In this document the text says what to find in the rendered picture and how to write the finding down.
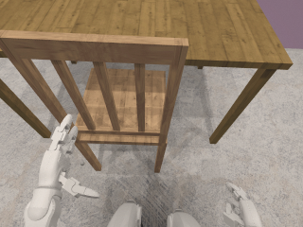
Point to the right robot thigh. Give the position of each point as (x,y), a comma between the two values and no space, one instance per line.
(181,219)

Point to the left robot thigh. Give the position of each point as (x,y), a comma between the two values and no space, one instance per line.
(127,215)

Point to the robot right hand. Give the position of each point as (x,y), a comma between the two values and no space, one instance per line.
(246,214)

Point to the chair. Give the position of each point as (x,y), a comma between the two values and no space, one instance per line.
(119,106)

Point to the table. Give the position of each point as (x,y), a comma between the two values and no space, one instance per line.
(220,33)

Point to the robot thigh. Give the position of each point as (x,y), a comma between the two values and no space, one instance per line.
(181,219)
(127,215)

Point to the robot left forearm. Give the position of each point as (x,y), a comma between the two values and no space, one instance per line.
(44,209)

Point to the robot left hand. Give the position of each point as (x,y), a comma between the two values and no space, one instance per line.
(56,158)

